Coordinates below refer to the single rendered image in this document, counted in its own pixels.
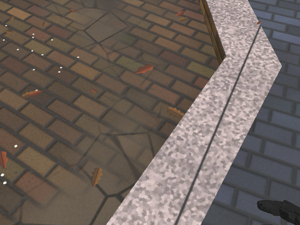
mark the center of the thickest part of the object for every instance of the robot right hand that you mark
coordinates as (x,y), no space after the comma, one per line
(286,210)

